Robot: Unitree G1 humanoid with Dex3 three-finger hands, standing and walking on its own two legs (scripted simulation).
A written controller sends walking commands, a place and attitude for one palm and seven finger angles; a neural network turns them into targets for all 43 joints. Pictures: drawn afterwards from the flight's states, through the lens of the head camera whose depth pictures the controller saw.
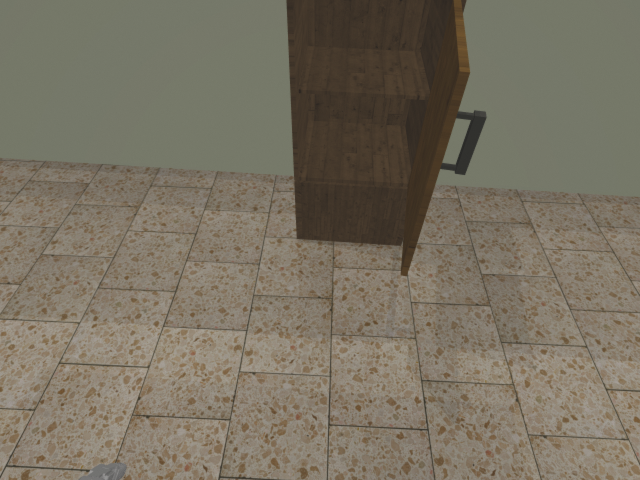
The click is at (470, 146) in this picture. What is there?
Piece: cupboard door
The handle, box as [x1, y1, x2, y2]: [440, 110, 486, 174]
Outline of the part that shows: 484,111 474,110 473,113 458,111 456,117 470,119 471,121 455,165 442,163 440,168 454,170 455,173 465,173 486,117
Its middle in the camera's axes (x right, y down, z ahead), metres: +0.29 -0.20 +0.82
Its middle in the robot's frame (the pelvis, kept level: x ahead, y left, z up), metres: +0.76 -0.25 +0.01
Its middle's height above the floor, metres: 0.78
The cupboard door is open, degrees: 83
